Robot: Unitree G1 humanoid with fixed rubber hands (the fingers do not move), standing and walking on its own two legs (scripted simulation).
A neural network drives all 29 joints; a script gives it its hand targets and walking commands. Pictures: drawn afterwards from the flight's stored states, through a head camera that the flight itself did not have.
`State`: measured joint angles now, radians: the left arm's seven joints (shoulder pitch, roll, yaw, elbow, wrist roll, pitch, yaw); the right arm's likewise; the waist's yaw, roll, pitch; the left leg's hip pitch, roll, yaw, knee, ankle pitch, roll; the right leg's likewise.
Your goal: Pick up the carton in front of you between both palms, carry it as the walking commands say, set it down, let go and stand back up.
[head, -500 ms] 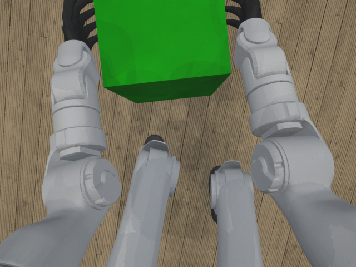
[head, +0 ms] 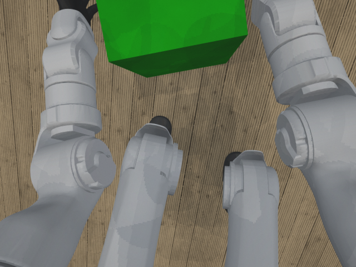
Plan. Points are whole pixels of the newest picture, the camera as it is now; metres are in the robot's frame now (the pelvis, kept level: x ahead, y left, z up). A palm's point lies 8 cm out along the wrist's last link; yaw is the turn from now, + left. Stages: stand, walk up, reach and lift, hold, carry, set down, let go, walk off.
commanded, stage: set down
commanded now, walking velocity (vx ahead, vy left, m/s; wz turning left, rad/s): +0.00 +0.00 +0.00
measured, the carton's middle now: (173, 10) +0.52 +0.16 -0.28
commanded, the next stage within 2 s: none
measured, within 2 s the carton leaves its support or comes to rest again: rests again in 1.00 s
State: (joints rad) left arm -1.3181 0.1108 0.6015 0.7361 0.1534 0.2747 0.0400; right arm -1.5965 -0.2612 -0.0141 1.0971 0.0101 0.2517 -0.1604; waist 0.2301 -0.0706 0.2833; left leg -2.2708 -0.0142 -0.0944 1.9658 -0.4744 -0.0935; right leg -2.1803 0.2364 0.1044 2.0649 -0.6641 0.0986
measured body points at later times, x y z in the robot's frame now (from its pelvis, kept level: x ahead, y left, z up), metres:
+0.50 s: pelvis -0.01 -0.02 -0.01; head +0.37 +0.04 +0.22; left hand +0.47 +0.30 -0.19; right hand +0.59 +0.02 -0.20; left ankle +0.13 +0.15 -0.38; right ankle +0.08 -0.12 -0.38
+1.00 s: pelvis +0.00 -0.01 -0.02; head +0.38 +0.03 +0.19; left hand +0.47 +0.31 -0.22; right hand +0.60 +0.02 -0.22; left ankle +0.12 +0.15 -0.38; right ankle +0.08 -0.12 -0.38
